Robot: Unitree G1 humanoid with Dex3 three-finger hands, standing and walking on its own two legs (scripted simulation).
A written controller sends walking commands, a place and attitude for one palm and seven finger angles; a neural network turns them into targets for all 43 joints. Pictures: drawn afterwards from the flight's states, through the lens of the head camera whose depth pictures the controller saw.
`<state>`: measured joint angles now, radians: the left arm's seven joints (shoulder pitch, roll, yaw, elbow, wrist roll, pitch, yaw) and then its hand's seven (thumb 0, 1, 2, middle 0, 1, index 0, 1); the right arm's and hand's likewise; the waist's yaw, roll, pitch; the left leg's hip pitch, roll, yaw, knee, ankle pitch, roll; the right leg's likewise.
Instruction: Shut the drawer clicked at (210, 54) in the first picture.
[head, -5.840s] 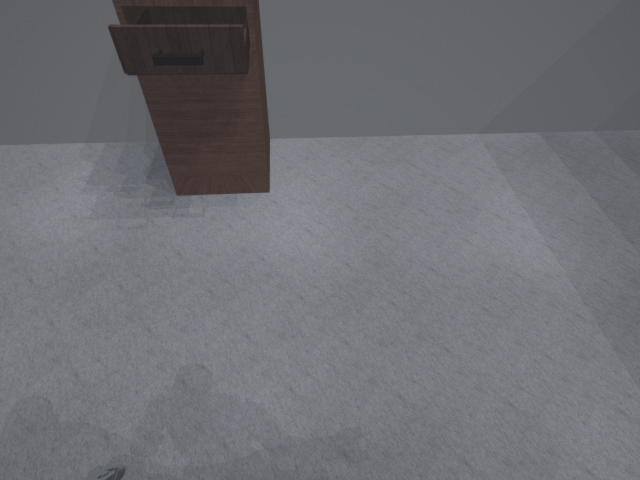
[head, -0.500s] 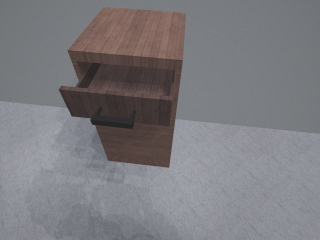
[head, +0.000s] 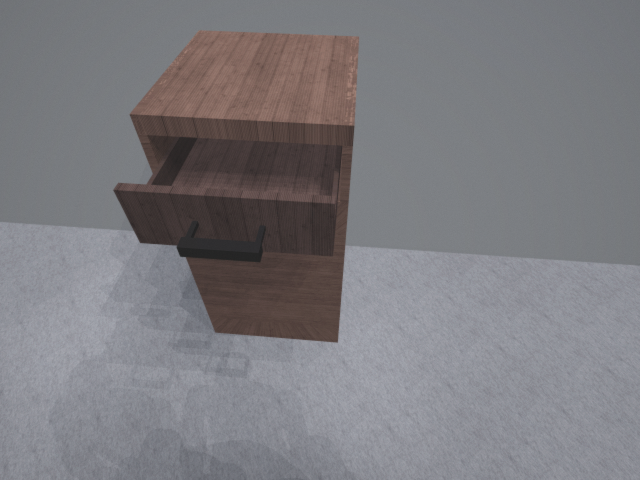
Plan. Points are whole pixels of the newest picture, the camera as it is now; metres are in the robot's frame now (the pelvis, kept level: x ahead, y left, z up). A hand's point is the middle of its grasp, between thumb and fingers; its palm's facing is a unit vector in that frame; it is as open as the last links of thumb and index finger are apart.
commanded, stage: look again from close up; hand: left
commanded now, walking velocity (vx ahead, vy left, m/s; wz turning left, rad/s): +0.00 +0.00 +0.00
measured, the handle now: (224, 239) +0.51 +0.20 -0.03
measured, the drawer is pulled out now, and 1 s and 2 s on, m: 0.17 0.17 0.17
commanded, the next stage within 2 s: shuffle to correct the standing spot in 0.40 s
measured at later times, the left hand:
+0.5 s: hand out of the picture +0.02 +0.18 -0.16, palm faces +0.03 -0.98 -0.21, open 7.3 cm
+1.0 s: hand out of the picture +0.06 +0.16 -0.18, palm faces +0.05 -0.98 -0.20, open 7.3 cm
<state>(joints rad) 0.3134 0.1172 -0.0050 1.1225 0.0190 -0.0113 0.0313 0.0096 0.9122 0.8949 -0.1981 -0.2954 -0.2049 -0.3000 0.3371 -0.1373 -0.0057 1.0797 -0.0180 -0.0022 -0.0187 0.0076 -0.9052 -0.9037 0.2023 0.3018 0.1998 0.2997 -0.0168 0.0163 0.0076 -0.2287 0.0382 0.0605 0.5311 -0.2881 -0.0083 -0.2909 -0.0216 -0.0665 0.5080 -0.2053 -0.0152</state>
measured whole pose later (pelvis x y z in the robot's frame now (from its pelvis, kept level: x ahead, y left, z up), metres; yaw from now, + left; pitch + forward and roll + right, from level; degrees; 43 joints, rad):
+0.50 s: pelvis +0.02 +0.01 +0.00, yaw +0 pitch -2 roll +1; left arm 0.28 0.14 0.00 1.12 0.01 -0.01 0.03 0.01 0.93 0.90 -0.20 -0.30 -0.20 -0.30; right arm 0.32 -0.15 0.02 1.11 -0.02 -0.02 -0.03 0.01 -0.91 -0.90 0.20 0.30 0.20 0.30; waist -0.01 0.03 0.03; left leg -0.14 0.01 0.07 0.44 -0.27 0.00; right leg -0.23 -0.05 -0.05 0.48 -0.22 0.00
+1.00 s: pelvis +0.07 +0.00 -0.01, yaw +0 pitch -1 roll +1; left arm 0.29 0.12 0.02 1.13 0.01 -0.03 0.03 0.01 0.91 0.90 -0.20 -0.30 -0.20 -0.30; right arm 0.33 -0.11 0.01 1.13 -0.01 -0.03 -0.05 0.01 -0.90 -0.90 0.20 0.30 0.20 0.30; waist 0.00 0.02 0.05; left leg -0.11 0.03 0.07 0.53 -0.39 -0.01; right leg -0.22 -0.04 -0.05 0.61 -0.36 -0.01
